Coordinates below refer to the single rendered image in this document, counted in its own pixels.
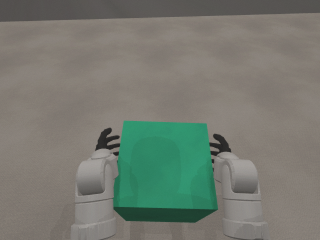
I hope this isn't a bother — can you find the robot left forearm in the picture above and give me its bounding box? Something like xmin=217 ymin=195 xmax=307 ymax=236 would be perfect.
xmin=70 ymin=148 xmax=119 ymax=240

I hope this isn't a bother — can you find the robot right hand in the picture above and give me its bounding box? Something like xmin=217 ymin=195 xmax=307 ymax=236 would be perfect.
xmin=209 ymin=134 xmax=231 ymax=171

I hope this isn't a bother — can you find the carton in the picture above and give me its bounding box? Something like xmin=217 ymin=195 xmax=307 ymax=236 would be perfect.
xmin=112 ymin=120 xmax=218 ymax=223

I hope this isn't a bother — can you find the robot right forearm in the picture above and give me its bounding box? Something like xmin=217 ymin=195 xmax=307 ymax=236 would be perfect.
xmin=213 ymin=152 xmax=271 ymax=240

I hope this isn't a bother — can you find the robot left hand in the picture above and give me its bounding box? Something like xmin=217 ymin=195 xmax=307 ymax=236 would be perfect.
xmin=95 ymin=128 xmax=120 ymax=163

